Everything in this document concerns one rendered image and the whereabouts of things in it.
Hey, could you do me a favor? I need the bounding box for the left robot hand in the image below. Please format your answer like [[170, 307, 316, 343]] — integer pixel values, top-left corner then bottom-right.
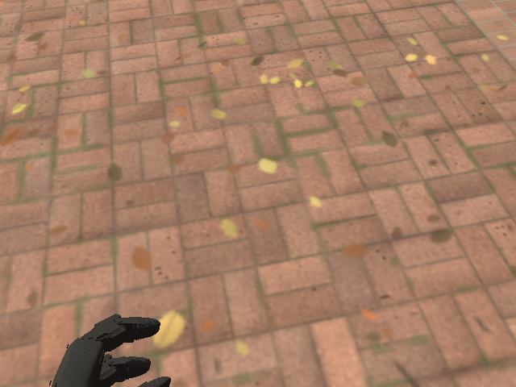
[[49, 314, 171, 387]]

